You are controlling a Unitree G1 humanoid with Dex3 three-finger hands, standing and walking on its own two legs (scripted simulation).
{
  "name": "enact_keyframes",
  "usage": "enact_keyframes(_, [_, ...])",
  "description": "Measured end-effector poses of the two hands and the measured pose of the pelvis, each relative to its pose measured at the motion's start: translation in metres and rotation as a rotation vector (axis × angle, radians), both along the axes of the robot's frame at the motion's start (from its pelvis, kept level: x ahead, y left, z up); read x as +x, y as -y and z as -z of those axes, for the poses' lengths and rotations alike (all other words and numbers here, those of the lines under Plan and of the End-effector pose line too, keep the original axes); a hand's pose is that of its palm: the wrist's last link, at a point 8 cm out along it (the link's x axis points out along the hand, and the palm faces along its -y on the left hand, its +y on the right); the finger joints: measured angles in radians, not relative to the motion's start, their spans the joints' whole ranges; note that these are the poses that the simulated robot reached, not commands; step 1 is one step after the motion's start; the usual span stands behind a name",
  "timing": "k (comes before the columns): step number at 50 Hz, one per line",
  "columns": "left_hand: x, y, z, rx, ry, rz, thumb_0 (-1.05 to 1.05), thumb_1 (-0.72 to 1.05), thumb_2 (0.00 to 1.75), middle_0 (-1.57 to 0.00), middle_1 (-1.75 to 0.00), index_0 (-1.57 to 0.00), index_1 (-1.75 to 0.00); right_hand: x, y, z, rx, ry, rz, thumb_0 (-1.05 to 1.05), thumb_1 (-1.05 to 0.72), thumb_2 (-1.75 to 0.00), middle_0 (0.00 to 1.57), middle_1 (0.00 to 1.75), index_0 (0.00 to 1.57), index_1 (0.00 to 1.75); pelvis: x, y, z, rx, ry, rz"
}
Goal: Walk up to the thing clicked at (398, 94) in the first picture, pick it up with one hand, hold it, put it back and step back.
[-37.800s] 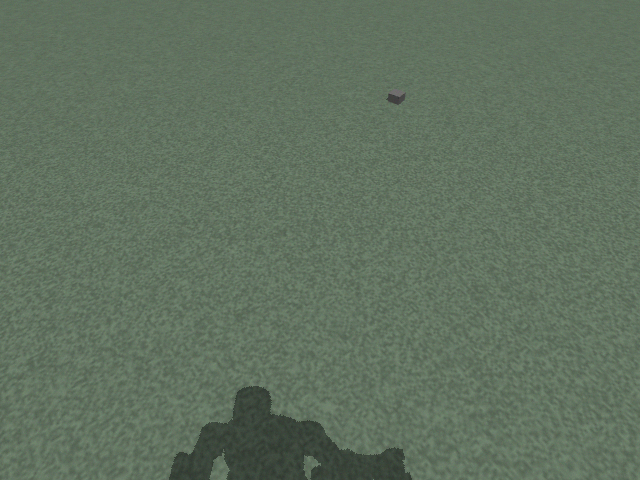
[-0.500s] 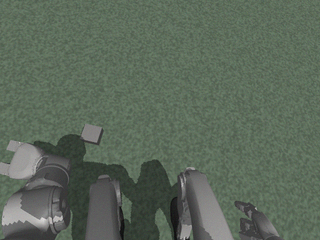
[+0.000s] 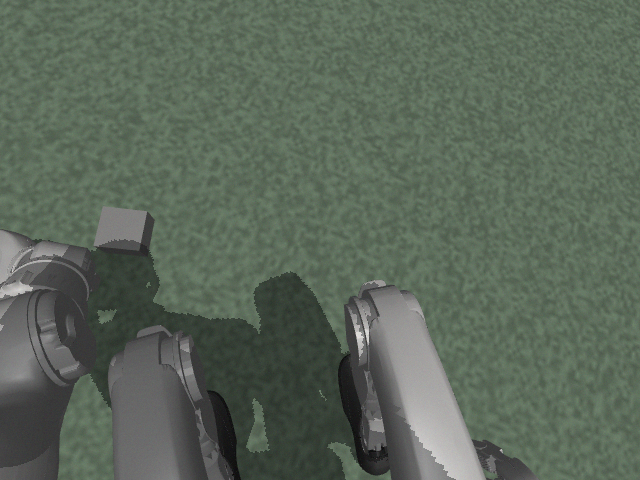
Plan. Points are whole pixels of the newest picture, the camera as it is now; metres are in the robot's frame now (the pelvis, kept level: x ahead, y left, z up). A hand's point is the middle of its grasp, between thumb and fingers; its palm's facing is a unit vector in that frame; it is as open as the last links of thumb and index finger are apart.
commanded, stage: rise first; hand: left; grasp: from above
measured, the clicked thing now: (125, 232) +0.52 +0.25 -0.36
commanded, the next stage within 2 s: none
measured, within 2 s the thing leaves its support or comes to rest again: neither
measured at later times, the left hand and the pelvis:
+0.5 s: hand (77, 254) +0.45 +0.28 -0.22, palm faces -0.07 -0.47 -0.88, open 13.8 cm; pelvis +0.00 +0.00 -0.04, yaw -3 degrees
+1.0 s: hand (86, 248) +0.47 +0.28 -0.24, palm faces -0.04 -0.46 -0.89, open 13.9 cm; pelvis +0.00 +0.00 -0.05, yaw -6 degrees
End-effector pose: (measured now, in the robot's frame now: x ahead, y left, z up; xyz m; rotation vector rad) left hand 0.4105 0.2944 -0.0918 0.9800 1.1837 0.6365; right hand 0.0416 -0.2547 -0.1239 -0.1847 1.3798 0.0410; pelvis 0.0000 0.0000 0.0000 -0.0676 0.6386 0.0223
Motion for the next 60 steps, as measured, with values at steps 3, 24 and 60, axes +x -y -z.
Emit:
enact_keyframes(3, [0.005, -0.001, 0.005, 0.002, -0.004, -0.021, 0.0, -0.47, 1.02, -0.11, -1.01, -0.1, -1.03, 0.002, 0.005, 0.005, 0.0, -0.002, -0.022, 0.0, -0.89, -0.89, 0.2, 0.3, 0.2, 0.3, 0.0, 0.001, 0.007, 0.001, 0.002, 0.001])
enact_keyframes(24, [0.043, 0.007, 0.071, -0.004, -0.024, -0.045, 0.0, -0.48, 1.01, -0.11, -1.03, -0.1, -1.04, -0.046, 0.026, 0.007, -0.019, -0.198, -0.038, 0.0, -0.91, -0.9, 0.19, 0.3, 0.2, 0.3, 0.003, 0.004, 0.039, -0.037, 0.028, 0.03])
enact_keyframes(60, [0.061, 0.018, 0.101, 0.001, 0.001, -0.101, 0.0, -0.5, 1.0, -0.11, -1.0, -0.08, -1.02, -0.068, 0.011, -0.011, 0.038, -0.267, -0.058, 0.0, -0.92, -0.9, 0.19, 0.3, 0.2, 0.3, 0.001, -0.001, 0.047, -0.097, 0.079, 0.046])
